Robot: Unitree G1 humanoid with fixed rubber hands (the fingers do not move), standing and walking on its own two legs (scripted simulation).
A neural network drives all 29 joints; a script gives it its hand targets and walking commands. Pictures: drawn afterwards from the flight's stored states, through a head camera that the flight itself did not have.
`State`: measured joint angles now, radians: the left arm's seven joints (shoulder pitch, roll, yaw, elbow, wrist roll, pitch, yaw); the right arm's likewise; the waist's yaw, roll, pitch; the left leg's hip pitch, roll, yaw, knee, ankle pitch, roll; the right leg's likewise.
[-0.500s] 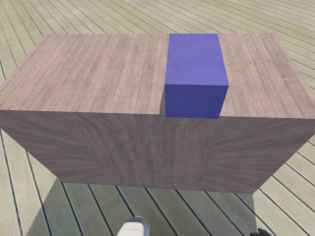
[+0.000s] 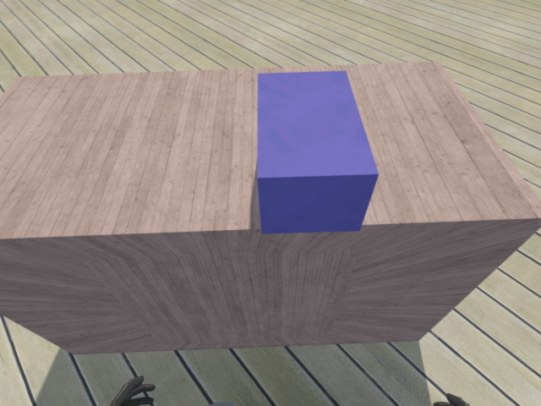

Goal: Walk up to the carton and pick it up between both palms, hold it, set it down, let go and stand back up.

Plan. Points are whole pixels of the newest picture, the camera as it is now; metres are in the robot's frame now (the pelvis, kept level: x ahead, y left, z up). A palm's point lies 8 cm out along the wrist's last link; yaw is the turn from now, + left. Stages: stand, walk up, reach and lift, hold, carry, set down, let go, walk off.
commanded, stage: walk up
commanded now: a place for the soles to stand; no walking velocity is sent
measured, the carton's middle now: (306, 147) +0.54 -0.04 +0.05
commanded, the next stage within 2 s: none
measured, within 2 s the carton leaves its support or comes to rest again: neither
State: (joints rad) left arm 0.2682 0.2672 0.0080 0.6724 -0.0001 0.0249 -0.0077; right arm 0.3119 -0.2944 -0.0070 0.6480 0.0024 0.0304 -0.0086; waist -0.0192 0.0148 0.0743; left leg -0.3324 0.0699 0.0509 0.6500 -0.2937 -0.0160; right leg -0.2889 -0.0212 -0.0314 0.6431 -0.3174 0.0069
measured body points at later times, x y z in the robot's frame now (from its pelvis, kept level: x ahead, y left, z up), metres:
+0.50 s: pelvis +0.02 -0.01 +0.01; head +0.03 +0.00 +0.46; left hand +0.13 +0.25 -0.10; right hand +0.12 -0.27 -0.10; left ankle +0.04 +0.14 -0.72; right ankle +0.02 -0.13 -0.72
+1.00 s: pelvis +0.05 -0.05 +0.00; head +0.05 -0.05 +0.45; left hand +0.13 +0.23 -0.10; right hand +0.06 -0.34 -0.13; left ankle +0.04 +0.12 -0.71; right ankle +0.08 -0.16 -0.73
